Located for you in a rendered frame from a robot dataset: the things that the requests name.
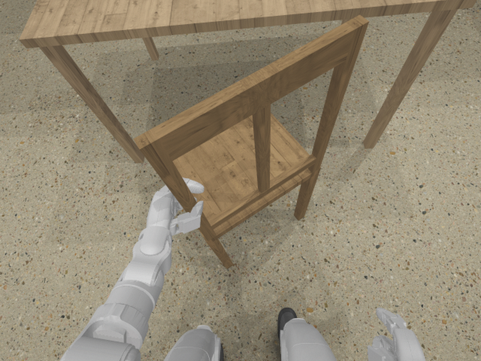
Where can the robot left forearm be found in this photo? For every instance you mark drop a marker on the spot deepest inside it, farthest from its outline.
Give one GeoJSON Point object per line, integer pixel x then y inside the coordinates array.
{"type": "Point", "coordinates": [124, 316]}

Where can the robot left hand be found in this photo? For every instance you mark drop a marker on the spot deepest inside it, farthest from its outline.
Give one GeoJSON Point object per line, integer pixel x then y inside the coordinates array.
{"type": "Point", "coordinates": [164, 206]}

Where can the robot left upper arm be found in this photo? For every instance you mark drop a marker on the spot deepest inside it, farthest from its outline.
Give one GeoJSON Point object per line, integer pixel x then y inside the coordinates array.
{"type": "Point", "coordinates": [96, 349]}

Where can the robot right thigh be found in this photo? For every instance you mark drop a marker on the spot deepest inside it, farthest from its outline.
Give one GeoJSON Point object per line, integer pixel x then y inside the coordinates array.
{"type": "Point", "coordinates": [303, 342]}

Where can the table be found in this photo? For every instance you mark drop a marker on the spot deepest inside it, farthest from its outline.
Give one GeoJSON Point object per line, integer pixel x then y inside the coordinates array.
{"type": "Point", "coordinates": [54, 23]}

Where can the robot right hand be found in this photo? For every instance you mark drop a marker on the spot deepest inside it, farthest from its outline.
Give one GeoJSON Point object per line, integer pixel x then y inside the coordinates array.
{"type": "Point", "coordinates": [405, 345]}

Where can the robot thigh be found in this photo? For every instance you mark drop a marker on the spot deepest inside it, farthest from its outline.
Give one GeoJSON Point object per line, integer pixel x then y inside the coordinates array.
{"type": "Point", "coordinates": [303, 342]}
{"type": "Point", "coordinates": [196, 345]}

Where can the robot left thigh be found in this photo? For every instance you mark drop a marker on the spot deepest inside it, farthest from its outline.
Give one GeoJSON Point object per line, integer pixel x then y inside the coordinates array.
{"type": "Point", "coordinates": [196, 345]}

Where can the chair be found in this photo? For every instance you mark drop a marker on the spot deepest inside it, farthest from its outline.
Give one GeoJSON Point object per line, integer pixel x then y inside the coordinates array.
{"type": "Point", "coordinates": [235, 147]}

